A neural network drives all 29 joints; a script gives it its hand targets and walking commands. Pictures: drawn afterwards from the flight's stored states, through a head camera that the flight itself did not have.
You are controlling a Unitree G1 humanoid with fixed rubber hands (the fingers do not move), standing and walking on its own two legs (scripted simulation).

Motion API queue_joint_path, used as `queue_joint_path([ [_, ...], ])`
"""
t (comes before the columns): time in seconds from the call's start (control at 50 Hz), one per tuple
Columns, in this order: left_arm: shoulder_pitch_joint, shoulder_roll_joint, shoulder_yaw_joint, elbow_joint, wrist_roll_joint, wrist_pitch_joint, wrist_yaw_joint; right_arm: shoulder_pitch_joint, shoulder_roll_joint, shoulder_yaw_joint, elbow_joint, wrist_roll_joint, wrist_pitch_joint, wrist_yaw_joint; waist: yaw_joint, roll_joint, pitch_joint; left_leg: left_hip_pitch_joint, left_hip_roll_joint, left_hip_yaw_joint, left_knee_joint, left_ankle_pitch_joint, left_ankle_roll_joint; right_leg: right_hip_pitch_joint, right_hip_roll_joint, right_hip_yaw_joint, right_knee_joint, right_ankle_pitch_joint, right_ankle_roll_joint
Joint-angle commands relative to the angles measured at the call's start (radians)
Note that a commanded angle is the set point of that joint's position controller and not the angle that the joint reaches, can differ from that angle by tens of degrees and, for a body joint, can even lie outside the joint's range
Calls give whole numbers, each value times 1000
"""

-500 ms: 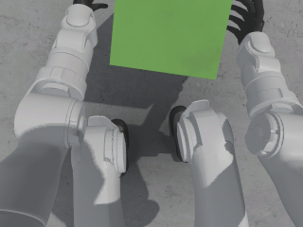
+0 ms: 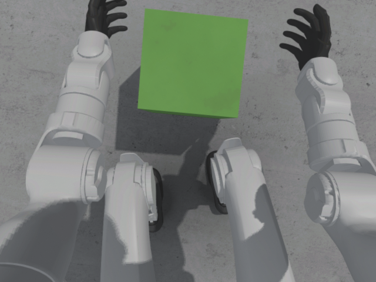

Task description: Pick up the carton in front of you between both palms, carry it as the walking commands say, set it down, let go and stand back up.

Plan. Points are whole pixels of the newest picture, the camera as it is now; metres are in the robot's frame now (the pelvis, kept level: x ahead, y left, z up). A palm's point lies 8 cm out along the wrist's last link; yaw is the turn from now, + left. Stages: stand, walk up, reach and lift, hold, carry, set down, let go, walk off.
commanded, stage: set down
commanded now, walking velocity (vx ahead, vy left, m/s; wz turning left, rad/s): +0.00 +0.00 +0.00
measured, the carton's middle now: (190, 76) +0.49 -0.05 -0.31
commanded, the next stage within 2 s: let go in 0.68 s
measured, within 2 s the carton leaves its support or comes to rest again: neither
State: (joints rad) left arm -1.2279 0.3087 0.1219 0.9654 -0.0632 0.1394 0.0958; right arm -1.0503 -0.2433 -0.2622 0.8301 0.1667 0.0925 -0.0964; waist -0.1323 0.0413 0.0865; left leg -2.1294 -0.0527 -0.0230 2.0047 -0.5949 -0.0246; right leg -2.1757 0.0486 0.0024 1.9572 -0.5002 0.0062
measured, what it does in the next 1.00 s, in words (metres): rises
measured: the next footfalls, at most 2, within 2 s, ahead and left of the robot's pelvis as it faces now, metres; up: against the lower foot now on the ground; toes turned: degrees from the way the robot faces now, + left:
none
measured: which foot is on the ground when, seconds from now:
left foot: down 0.00-1.00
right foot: down 0.00-1.00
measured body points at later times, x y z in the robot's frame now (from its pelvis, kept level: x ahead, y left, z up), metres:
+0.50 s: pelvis +0.02 +0.01 +0.13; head +0.32 +0.00 +0.47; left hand +0.56 +0.12 +0.02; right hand +0.47 -0.27 +0.03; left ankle +0.10 +0.12 -0.40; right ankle +0.12 -0.11 -0.40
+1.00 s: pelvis +0.07 +0.00 +0.26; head +0.31 -0.01 +0.64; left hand +0.47 +0.16 +0.14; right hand +0.42 -0.26 +0.15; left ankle +0.10 +0.12 -0.40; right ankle +0.12 -0.11 -0.40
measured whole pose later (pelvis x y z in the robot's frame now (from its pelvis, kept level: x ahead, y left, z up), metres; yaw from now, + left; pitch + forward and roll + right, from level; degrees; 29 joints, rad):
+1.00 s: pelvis +0.07 +0.00 +0.26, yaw +1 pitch +36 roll +1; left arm -0.55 0.10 0.19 0.63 0.12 0.13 0.12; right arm -0.47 -0.20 -0.25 0.62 -0.04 0.07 0.11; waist -0.09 0.02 -0.09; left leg -1.23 -0.06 -0.07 0.95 -0.35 -0.02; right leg -1.27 0.02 0.03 0.95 -0.31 -0.01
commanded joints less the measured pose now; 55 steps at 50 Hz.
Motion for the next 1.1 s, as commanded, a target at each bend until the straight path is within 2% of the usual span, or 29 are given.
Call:
queue_joint_path([
  [0.0,-194,91,43,-48,25,-28,-13,-173,-89,-20,-93,-26,-17,7,-22,-26,-968,312,-42,76,-225,84,26,681,6,-41,-240,272,48],
  [0.08,-192,86,42,-71,35,-31,-19,-147,-93,-38,-112,-39,-14,16,-37,-5,-1038,384,-45,75,-293,107,20,716,9,-50,-298,289,49],
  [0.18,-192,70,22,-170,41,-10,-19,-106,-115,-65,-170,-44,2,31,-58,58,-1169,558,-50,79,-374,165,7,756,12,-74,-373,331,47],
  [0.28,-164,54,19,-250,53,25,-18,-68,-126,-83,-218,-44,26,55,-57,98,-1229,714,-52,75,-460,231,-1,793,17,-92,-453,375,46],
  [0.44,-74,21,47,-245,83,35,-30,-4,-104,-101,-206,-70,29,95,-43,84,-1160,821,-52,52,-615,311,-6,872,20,-89,-593,436,48],
  [0.64,-10,-10,63,-214,103,9,-49,40,-84,-130,-178,-120,-2,123,-45,59,-1078,959,-45,21,-823,358,-12,1010,9,-71,-787,467,46],
  [0.68,13,-19,74,-202,115,3,-50,55,-75,-129,-169,-130,-10,130,-34,54,-1061,980,-41,16,-862,365,-13,1036,6,-66,-822,467,45],
  [0.78,182,-74,97,-236,164,-4,-24,200,-74,-112,-189,-178,-22,159,-14,39,-1111,1111,-39,7,-963,449,-19,1190,6,-58,-908,530,36],
  [0.86,380,-134,99,-348,196,-9,14,372,-87,-69,-259,-215,-28,190,-3,15,-1096,1224,-39,3,-1055,495,-26,1347,5,-48,-984,571,21],
  [0.92,495,-157,77,-446,189,-24,29,473,-101,-27,-314,-220,-37,207,-2,-7,-1006,1254,-37,6,-1123,479,-28,1464,-1,-30,-1042,578,10],
  [1.0,637,-152,53,-520,163,-56,21,602,-88,36,-352,-199,-56,217,11,-31,-852,1268,-32,15,-1201,435,-19,1613,-12,2,-1121,574,6],
  [1.08,804,-133,32,-509,143,-92,-6,766,-59,86,-356,-172,-79,214,27,-54,-752,1287,-28,19,-1261,441,-10,1763,-24,34,-1179,645,8],
])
